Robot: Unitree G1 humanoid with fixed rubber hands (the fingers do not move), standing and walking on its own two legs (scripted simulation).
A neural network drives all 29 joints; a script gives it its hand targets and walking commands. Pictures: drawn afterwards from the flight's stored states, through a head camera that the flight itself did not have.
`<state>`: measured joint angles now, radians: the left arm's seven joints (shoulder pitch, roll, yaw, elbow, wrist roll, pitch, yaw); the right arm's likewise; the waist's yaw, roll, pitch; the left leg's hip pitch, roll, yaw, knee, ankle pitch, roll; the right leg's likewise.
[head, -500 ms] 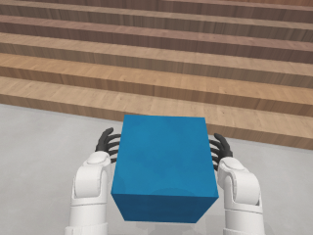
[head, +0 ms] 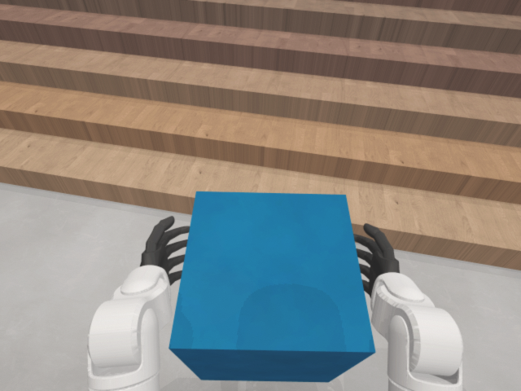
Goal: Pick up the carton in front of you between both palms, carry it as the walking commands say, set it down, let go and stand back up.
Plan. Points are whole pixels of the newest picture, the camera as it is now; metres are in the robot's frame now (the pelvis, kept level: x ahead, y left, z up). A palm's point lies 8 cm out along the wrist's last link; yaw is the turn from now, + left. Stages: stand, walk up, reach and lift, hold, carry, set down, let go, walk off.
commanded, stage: carry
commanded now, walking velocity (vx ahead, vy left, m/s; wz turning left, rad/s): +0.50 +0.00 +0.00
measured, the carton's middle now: (267, 294) +0.26 +0.01 +0.03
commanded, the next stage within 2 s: none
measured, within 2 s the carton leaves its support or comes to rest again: neither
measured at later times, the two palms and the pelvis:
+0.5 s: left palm (207, 127) +0.57 +0.16 +0.11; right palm (353, 135) +0.57 -0.15 +0.12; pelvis +0.33 +0.00 +0.00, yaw +2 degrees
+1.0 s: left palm (222, 33) +0.99 +0.18 +0.16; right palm (326, 38) +0.99 -0.12 +0.16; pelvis +0.65 +0.03 +0.00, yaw -1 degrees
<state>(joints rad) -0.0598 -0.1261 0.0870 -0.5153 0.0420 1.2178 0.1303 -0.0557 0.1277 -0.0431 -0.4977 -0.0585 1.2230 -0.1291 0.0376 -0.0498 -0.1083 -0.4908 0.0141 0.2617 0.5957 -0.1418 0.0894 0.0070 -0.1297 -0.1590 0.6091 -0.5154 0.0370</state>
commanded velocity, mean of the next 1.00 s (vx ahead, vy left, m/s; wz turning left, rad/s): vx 0.50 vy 0.00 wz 0.00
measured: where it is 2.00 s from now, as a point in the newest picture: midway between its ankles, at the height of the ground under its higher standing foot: (282, 144)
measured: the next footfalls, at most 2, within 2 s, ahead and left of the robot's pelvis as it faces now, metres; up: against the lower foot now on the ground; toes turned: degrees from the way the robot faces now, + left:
right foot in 0.50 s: +0.52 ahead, -0.09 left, +0.00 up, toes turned -11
left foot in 0.98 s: +0.79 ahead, +0.11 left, +0.00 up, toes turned +8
